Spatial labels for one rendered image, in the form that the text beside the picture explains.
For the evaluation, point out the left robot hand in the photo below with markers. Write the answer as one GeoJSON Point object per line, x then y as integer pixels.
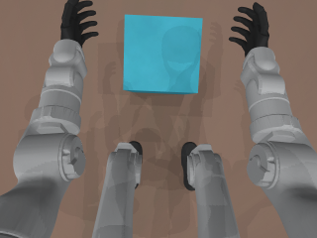
{"type": "Point", "coordinates": [71, 29]}

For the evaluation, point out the right robot hand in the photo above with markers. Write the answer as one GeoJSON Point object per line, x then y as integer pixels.
{"type": "Point", "coordinates": [257, 35]}

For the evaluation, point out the left robot forearm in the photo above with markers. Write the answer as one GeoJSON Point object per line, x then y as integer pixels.
{"type": "Point", "coordinates": [61, 96]}

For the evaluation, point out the robot right shin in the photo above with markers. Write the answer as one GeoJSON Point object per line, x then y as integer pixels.
{"type": "Point", "coordinates": [207, 147]}

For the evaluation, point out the robot left foot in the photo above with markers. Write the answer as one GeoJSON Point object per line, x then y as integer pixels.
{"type": "Point", "coordinates": [139, 149]}

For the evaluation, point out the robot left upper arm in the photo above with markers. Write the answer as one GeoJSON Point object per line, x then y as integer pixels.
{"type": "Point", "coordinates": [45, 165]}

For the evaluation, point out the carton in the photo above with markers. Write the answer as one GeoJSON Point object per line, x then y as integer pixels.
{"type": "Point", "coordinates": [162, 54]}

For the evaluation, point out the robot right upper arm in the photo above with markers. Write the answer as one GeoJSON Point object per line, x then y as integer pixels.
{"type": "Point", "coordinates": [287, 173]}

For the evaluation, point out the right robot forearm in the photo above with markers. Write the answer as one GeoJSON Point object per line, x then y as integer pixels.
{"type": "Point", "coordinates": [268, 103]}

